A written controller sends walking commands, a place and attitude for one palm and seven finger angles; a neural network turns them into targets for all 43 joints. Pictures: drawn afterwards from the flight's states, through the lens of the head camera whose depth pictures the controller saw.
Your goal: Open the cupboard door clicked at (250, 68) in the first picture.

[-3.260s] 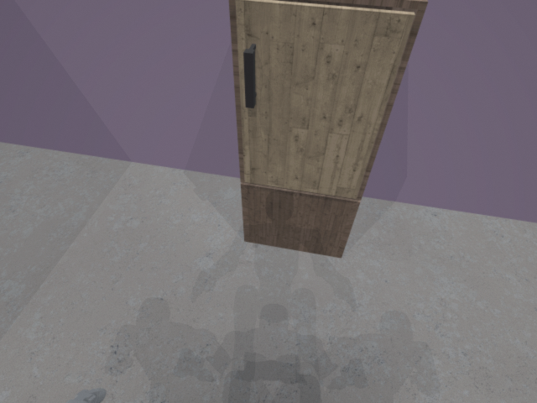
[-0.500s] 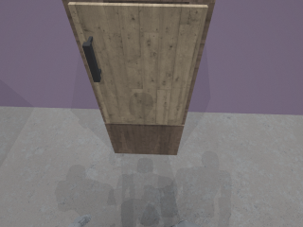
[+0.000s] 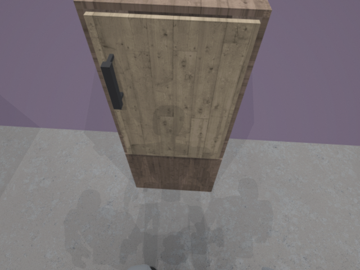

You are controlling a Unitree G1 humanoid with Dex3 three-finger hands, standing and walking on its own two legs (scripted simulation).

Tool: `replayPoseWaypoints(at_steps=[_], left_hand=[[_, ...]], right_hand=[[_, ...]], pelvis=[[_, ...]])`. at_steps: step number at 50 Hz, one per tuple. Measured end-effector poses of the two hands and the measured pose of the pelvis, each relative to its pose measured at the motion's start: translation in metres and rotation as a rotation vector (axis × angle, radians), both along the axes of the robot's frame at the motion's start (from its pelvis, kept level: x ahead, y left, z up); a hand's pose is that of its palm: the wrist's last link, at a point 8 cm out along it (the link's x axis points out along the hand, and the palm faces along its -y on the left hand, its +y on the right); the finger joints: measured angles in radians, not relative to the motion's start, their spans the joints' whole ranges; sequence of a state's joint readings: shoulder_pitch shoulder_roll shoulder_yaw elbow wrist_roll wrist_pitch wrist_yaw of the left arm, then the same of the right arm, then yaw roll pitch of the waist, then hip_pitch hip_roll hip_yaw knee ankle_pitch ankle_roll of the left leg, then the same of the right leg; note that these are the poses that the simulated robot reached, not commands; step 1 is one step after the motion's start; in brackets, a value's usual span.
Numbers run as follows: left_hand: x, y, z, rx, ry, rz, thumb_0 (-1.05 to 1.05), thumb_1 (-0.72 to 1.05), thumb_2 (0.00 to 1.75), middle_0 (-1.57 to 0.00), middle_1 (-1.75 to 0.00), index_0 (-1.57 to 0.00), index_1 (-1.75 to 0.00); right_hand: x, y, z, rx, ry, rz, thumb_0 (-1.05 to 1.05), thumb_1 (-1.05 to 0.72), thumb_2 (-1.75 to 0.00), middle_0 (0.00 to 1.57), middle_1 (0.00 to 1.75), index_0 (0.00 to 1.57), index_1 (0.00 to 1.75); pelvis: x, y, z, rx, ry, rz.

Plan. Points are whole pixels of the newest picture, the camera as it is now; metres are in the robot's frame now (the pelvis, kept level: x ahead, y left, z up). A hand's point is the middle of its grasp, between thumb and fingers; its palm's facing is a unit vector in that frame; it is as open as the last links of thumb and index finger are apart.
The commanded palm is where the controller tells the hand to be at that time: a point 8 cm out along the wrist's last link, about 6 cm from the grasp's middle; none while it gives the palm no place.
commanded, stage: come to a stop and stand still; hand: left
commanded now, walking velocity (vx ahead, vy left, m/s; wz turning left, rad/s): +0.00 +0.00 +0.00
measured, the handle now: (114, 82) +0.56 +0.23 +0.07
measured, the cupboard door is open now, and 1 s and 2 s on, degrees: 0 0 0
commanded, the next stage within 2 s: look again from close up in 0.66 s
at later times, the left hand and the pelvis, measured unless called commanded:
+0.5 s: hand out of the picture -0.03 +0.13 -0.17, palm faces +0.09 -0.98 -0.19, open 7.3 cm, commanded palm none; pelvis -0.04 -0.04 +0.01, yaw +2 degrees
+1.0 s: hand out of the picture -0.06 +0.16 -0.17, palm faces +0.06 -0.98 -0.20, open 7.4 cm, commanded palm none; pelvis -0.05 -0.01 +0.00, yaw +2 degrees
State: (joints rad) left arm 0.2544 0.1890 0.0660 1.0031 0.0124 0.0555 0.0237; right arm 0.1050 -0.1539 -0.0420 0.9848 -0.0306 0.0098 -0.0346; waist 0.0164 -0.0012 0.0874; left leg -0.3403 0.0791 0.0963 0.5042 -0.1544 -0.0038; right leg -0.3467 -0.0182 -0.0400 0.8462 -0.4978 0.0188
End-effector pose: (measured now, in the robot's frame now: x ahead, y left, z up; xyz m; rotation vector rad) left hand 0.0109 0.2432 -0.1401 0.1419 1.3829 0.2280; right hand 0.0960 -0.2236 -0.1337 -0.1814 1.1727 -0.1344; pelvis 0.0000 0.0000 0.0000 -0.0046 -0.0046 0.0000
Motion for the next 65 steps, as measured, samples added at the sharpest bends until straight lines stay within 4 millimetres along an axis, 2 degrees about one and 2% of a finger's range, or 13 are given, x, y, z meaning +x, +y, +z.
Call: replayPoseWaypoints(at_steps=[5,12,17,23,36,40,44,52,58,65], left_hand=[[-0.011,-0.018,0.005,0.044,-0.040,-0.012,0.01,0.91,0.90,-0.19,-0.30,-0.20,-0.30],[-0.022,-0.049,0.011,0.009,-0.052,-0.020,0.01,0.90,0.90,-0.20,-0.30,-0.20,-0.30],[-0.030,-0.054,0.000,-0.017,-0.056,-0.001,0.01,0.92,0.90,-0.20,-0.30,-0.20,-0.30],[-0.047,-0.060,0.003,-0.040,-0.041,0.012,0.01,0.93,0.90,-0.20,-0.30,-0.20,-0.30],[-0.093,-0.074,0.000,-0.083,0.057,0.029,0.01,0.91,0.90,-0.20,-0.30,-0.20,-0.30],[-0.099,-0.074,-0.002,-0.082,0.059,0.017,0.01,0.91,0.90,-0.20,-0.30,-0.20,-0.30],[-0.098,-0.062,-0.005,-0.076,0.052,-0.007,0.01,0.90,0.90,-0.20,-0.30,-0.20,-0.30],[-0.068,-0.029,0.006,-0.017,-0.028,-0.015,0.01,0.90,0.90,-0.20,-0.30,-0.20,-0.30],[-0.052,-0.020,0.012,0.004,-0.047,-0.021,0.01,0.91,0.90,-0.19,-0.30,-0.20,-0.30],[-0.043,-0.024,0.009,-0.013,-0.023,-0.031,0.01,0.91,0.90,-0.19,-0.30,-0.20,-0.30]], right_hand=[[-0.021,-0.026,-0.018,0.039,0.026,-0.024,0.01,-0.91,-0.90,0.20,0.30,0.20,0.30],[-0.066,-0.041,-0.014,0.046,0.110,-0.048,0.01,-0.91,-0.90,0.20,0.30,0.20,0.30],[-0.103,-0.039,-0.014,0.025,0.176,-0.041,0.01,-0.91,-0.90,0.20,0.30,0.20,0.30],[-0.141,-0.033,-0.006,0.035,0.253,-0.028,0.01,-0.91,-0.90,0.20,0.30,0.20,0.30],[-0.184,-0.019,-0.004,0.059,0.311,-0.060,0.01,-0.91,-0.90,0.20,0.30,0.20,0.30],[-0.187,-0.013,-0.006,0.066,0.315,-0.055,0.01,-0.91,-0.90,0.20,0.30,0.20,0.30],[-0.179,-0.005,-0.014,0.072,0.258,-0.059,0.01,-0.91,-0.90,0.20,0.30,0.20,0.30],[-0.156,0.022,-0.019,0.111,0.192,-0.019,0.01,-0.91,-0.90,0.20,0.30,0.20,0.30],[-0.145,0.020,-0.018,0.105,0.196,-0.008,0.03,-0.93,-0.90,0.20,0.30,0.20,0.30],[-0.131,0.010,-0.014,0.076,0.189,-0.013,0.02,-0.92,-0.90,0.20,0.30,0.20,0.30]], pelvis=[[-0.012,-0.021,-0.008,0.013,-0.012,0.011],[-0.022,-0.034,0.002,0.022,-0.005,0.018],[-0.031,-0.038,0.000,0.000,-0.004,0.035],[-0.042,-0.043,0.008,0.008,-0.016,0.030],[-0.051,-0.039,0.010,0.006,-0.012,0.022],[-0.054,-0.033,0.007,-0.006,-0.008,0.021],[-0.055,-0.022,0.001,-0.015,-0.004,0.029],[-0.045,-0.005,0.002,0.009,-0.005,0.028],[-0.038,-0.001,0.005,0.017,-0.005,0.022],[-0.030,-0.003,0.006,0.017,-0.007,0.014]])
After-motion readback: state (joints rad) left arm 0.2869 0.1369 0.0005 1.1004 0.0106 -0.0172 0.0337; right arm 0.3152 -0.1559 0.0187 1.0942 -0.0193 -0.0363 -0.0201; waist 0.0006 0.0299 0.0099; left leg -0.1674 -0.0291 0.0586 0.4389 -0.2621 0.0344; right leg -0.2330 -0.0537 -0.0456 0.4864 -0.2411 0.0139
